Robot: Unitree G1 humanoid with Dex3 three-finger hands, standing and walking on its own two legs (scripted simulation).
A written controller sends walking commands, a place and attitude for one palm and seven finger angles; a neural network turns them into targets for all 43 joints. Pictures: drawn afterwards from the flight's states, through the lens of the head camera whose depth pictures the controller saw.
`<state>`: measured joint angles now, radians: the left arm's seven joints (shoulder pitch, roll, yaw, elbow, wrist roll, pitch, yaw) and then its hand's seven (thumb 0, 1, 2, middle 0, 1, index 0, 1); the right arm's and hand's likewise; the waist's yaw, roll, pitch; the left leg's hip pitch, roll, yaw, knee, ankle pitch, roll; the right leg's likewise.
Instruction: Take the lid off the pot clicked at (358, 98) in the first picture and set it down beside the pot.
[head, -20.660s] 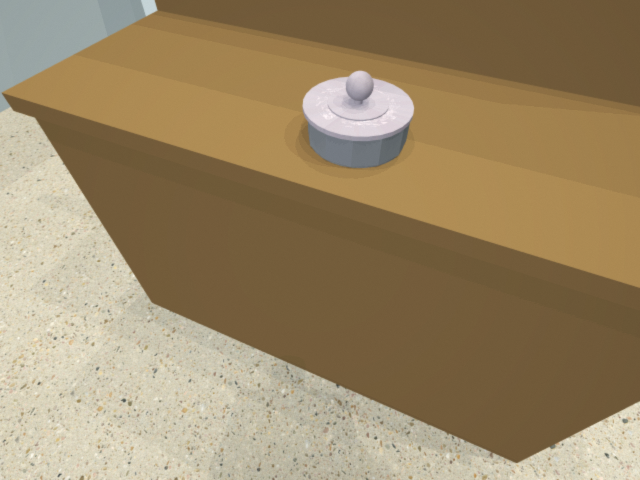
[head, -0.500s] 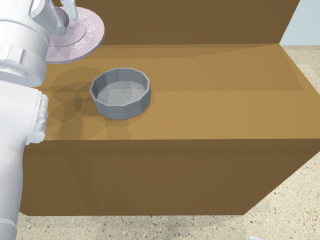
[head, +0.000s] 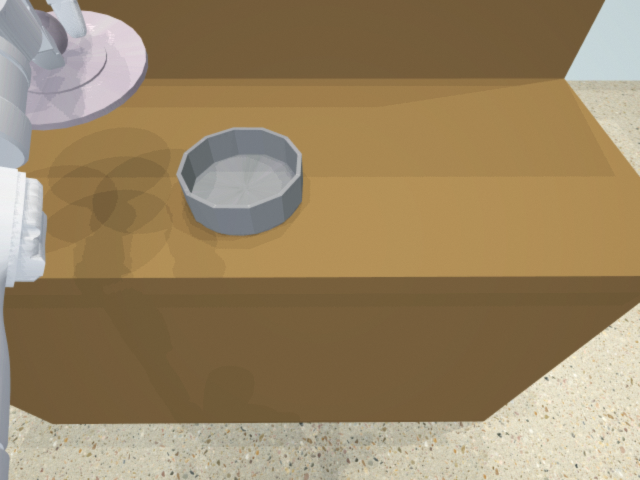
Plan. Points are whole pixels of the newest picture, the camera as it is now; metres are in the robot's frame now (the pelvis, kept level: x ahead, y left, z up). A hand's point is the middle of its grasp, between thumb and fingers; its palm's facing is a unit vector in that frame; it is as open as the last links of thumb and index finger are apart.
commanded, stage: move the lid sideways beside the pot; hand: left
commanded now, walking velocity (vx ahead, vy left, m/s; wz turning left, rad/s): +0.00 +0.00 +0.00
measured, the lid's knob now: (41, 35) +0.50 +0.26 +0.30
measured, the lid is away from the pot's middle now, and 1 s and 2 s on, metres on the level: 0.17 0.25 0.24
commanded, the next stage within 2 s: lower the lid onto the table in 1.06 s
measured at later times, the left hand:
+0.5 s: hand out of the picture +0.47 +0.30 +0.32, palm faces -0.15 -0.16 -0.97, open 6.9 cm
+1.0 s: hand out of the picture +0.46 +0.32 +0.31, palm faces -0.18 -0.17 -0.97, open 6.8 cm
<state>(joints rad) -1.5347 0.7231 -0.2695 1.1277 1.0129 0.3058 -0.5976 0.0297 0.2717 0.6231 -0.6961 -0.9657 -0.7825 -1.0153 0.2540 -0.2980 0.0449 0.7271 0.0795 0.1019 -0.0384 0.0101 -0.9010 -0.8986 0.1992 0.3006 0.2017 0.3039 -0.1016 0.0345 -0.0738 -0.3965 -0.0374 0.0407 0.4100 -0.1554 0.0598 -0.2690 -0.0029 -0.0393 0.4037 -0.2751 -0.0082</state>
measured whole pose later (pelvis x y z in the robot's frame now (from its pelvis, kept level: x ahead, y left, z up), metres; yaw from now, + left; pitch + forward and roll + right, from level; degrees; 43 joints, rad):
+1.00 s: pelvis +0.00 +0.00 +0.00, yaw +0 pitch +9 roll -1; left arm -1.57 0.90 -0.23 1.23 1.06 0.26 -0.61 0.03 0.27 0.62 -0.69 -0.96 -0.78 -1.02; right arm 0.27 -0.31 0.06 0.74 0.10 0.11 -0.06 0.01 -0.90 -0.90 0.20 0.30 0.20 0.30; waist -0.11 0.04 -0.06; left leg -0.42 -0.03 0.04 0.42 -0.17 0.06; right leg -0.28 0.01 -0.04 0.38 -0.26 -0.01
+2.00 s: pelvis +0.01 +0.00 +0.00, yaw -1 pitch +11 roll -1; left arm -1.51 0.89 -0.17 1.31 1.05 0.27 -0.58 0.04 0.28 0.62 -0.69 -0.96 -0.78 -1.02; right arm 0.32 -0.32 0.04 0.73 0.09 0.10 -0.05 0.01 -0.90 -0.90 0.20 0.30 0.20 0.30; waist -0.14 0.03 -0.07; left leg -0.46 -0.02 0.05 0.47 -0.20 0.06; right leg -0.32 0.02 -0.02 0.41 -0.29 -0.01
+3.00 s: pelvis +0.00 +0.01 -0.01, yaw -2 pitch +13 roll -2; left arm -1.41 0.87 -0.17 1.36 1.03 0.12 -0.53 0.04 0.28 0.62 -0.68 -0.96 -0.78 -1.02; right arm 0.35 -0.31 0.03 0.75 0.10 0.10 -0.07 0.01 -0.90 -0.90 0.20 0.30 0.20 0.30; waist -0.16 0.02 -0.07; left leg -0.55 -0.01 0.05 0.55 -0.22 0.08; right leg -0.39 0.02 -0.02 0.47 -0.30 0.01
